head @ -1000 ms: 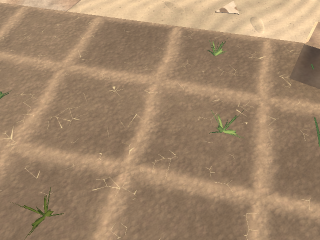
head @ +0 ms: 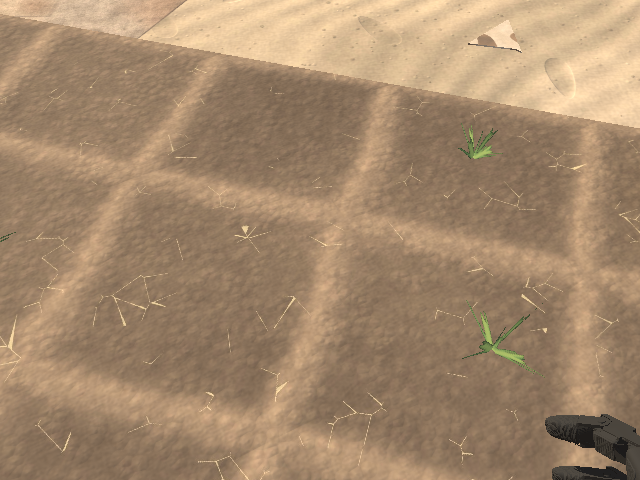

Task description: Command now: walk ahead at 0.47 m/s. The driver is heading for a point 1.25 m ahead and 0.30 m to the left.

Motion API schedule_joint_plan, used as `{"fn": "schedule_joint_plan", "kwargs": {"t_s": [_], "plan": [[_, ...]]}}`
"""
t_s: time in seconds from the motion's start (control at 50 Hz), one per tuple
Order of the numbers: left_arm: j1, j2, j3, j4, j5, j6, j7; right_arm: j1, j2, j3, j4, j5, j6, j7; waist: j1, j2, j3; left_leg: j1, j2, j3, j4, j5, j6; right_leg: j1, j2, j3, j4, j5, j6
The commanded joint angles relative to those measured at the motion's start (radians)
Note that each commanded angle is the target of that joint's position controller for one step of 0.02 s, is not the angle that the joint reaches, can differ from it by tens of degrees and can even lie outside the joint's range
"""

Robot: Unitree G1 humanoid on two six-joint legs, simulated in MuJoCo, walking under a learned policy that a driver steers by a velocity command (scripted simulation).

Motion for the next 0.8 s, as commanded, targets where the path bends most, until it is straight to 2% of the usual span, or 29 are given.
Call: {"fn": "schedule_joint_plan", "kwargs": {"t_s": [0.02,0.04,0.06,0.08,0.1,0.14,0.2,0.3,0.36,0.42,0.46,0.48,0.5,0.52,0.54,0.56,0.58,0.6,0.62,0.64,0.66,0.7,0.74,0.8], "plan": [[-0.043,0.141,0.024,-0.116,-0.042,-0.051,-0.010,0.323,-0.163,-0.056,0.041,0.001,0.004,-0.015,-0.170,0.169,-0.218,0.757,0.366,-0.699,-0.349,-0.401,0.207,-0.713,-0.006,0.061,0.558,0.033,-0.017],[-0.109,0.137,0.020,-0.133,-0.034,-0.058,-0.006,0.259,-0.149,-0.052,0.035,-0.004,0.003,-0.016,-0.140,0.063,-0.135,0.605,0.330,-0.572,-0.359,-0.269,0.185,-0.679,-0.058,0.030,0.512,0.125,-0.024],[-0.140,0.127,0.022,-0.136,-0.014,-0.059,-0.003,0.218,-0.132,-0.048,0.034,-0.015,0.000,-0.012,-0.109,0.032,-0.084,0.482,0.289,-0.477,-0.375,-0.143,0.178,-0.642,-0.090,0.019,0.458,0.181,-0.023],[-0.117,0.117,0.024,-0.130,-0.006,-0.052,-0.004,0.196,-0.111,-0.042,0.034,-0.029,-0.007,-0.011,-0.071,0.064,-0.085,0.408,0.257,-0.412,-0.399,-0.073,0.172,-0.577,-0.120,0.030,0.425,0.223,-0.025],[-0.095,0.100,0.022,-0.120,-0.006,-0.041,-0.004,0.184,-0.100,-0.041,0.037,-0.027,-0.012,-0.009,-0.053,0.081,-0.087,0.368,0.239,-0.374,-0.427,-0.046,0.179,-0.540,-0.129,0.028,0.400,0.239,-0.020],[-0.092,0.076,0.017,-0.115,-0.001,-0.022,-0.001,0.192,-0.102,-0.043,0.058,-0.013,-0.026,-0.008,-0.037,0.077,-0.064,0.308,0.231,-0.309,-0.469,-0.003,0.196,-0.536,-0.140,0.012,0.346,0.254,-0.004],[-0.209,0.070,0.012,-0.157,0.014,-0.020,0.003,0.230,-0.135,-0.050,0.086,-0.009,-0.028,-0.018,-0.061,0.050,-0.003,0.302,0.225,-0.249,-0.509,0.038,0.203,-0.627,-0.153,0.003,0.193,0.384,0.026],[-0.387,0.040,-0.004,-0.198,0.006,-0.044,-0.018,0.316,-0.171,-0.054,0.123,0.005,-0.009,-0.032,-0.134,0.035,0.020,0.355,0.188,-0.144,-0.501,0.096,0.152,-0.585,-0.106,-0.048,-0.128,0.624,0.029],[-0.476,0.043,-0.007,-0.231,-0.003,-0.053,-0.036,0.380,-0.180,-0.054,0.155,0.009,0.007,-0.033,-0.168,0.038,0.036,0.449,0.223,-0.151,-0.464,0.105,0.149,-0.599,-0.085,-0.055,-0.217,0.620,0.017],[-0.515,0.059,-0.003,-0.258,-0.005,-0.059,-0.055,0.405,-0.190,-0.057,0.177,0.010,0.028,-0.039,-0.159,0.056,0.033,0.566,0.269,-0.171,-0.396,0.192,0.132,-0.612,-0.064,-0.053,-0.278,0.511,-0.018],[-0.453,0.088,0.009,-0.248,-0.004,-0.061,-0.059,0.388,-0.206,-0.062,0.179,0.010,0.038,-0.044,-0.113,0.084,-0.012,0.606,0.272,-0.165,-0.309,0.385,0.109,-0.505,-0.031,-0.077,-0.303,0.431,-0.049],[-0.347,0.116,0.025,-0.219,-0.001,-0.062,-0.055,0.365,-0.210,-0.061,0.176,0.009,0.044,-0.046,-0.048,0.084,-0.079,0.591,0.240,-0.132,-0.182,0.547,0.089,-0.349,0.000,-0.108,-0.336,0.438,-0.076],[-0.185,0.169,0.050,-0.175,0.003,-0.061,-0.046,0.362,-0.182,-0.048,0.165,0.001,0.045,-0.049,0.024,0.067,-0.200,0.488,0.189,-0.091,0.020,0.545,0.058,-0.088,-0.028,-0.085,-0.315,0.471,-0.117],[-0.036,0.272,0.074,-0.155,0.027,-0.057,-0.037,0.431,-0.092,-0.016,0.124,-0.014,0.030,-0.045,0.035,-0.099,-0.382,0.128,0.079,-0.038,0.401,0.212,-0.006,0.335,-0.288,0.276,-0.278,0.448,-0.247],[0.003,0.240,0.069,-0.134,0.009,-0.049,-0.039,0.469,-0.051,-0.001,0.139,-0.005,0.010,-0.040,0.028,-0.263,-0.474,-0.121,-0.042,-0.112,0.633,-0.423,-0.039,0.482,-0.404,0.638,-0.425,0.293,-0.344],[-0.042,0.167,0.044,-0.141,0.002,-0.045,-0.038,0.388,-0.161,-0.028,0.123,0.020,-0.006,-0.033,0.046,-0.170,-0.345,-0.232,0.021,-0.181,0.713,-0.416,-0.027,0.397,-0.372,0.565,-0.465,0.210,-0.296],[-0.107,0.141,0.035,-0.150,0.004,-0.042,-0.034,0.301,-0.170,-0.031,0.095,0.034,-0.015,-0.029,0.028,-0.120,-0.220,-0.253,0.071,-0.148,0.698,-0.333,-0.019,0.259,-0.332,0.418,-0.484,0.253,-0.262],[-0.167,0.122,0.028,-0.151,0.010,-0.042,-0.036,0.259,-0.156,-0.029,0.086,0.022,-0.016,-0.030,-0.005,-0.051,-0.132,-0.230,0.109,-0.124,0.630,-0.257,-0.025,0.117,-0.287,0.320,-0.520,0.344,-0.246],[-0.206,0.096,0.020,-0.155,0.016,-0.047,-0.038,0.256,-0.151,-0.036,0.089,0.007,-0.008,-0.032,-0.036,-0.052,-0.094,-0.179,0.141,-0.128,0.568,-0.204,-0.032,0.021,-0.253,0.255,-0.553,0.411,-0.233],[-0.227,0.091,0.019,-0.156,0.021,-0.051,-0.040,0.281,-0.133,-0.034,0.097,0.004,0.002,-0.031,-0.064,-0.070,-0.080,-0.124,0.152,-0.127,0.545,-0.173,-0.042,-0.044,-0.232,0.218,-0.586,0.443,-0.232],[-0.233,0.094,0.022,-0.150,0.018,-0.057,-0.042,0.302,-0.111,-0.030,0.106,0.003,0.013,-0.032,-0.079,-0.074,-0.079,-0.094,0.155,-0.120,0.526,-0.156,-0.053,-0.083,-0.222,0.188,-0.612,0.478,-0.241],[-0.235,0.111,0.029,-0.129,0.015,-0.070,-0.040,0.299,-0.089,-0.025,0.107,0.005,0.032,-0.035,-0.094,-0.068,-0.052,-0.106,0.163,-0.118,0.474,-0.110,-0.074,-0.126,-0.222,0.104,-0.652,0.536,-0.248],[-0.216,0.125,0.034,-0.106,0.022,-0.073,-0.031,0.235,-0.084,-0.023,0.088,0.004,0.038,-0.037,-0.076,-0.054,-0.021,-0.150,0.166,-0.131,0.375,-0.008,-0.086,-0.124,-0.216,0.035,-0.676,0.550,-0.238],[-0.203,0.140,0.036,-0.085,0.023,-0.070,-0.022,0.153,-0.071,-0.019,0.068,0.007,0.030,-0.027,-0.045,-0.050,-0.001,-0.129,0.140,-0.120,0.187,0.167,-0.078,-0.111,-0.188,-0.071,-0.689,0.556,-0.197]]}}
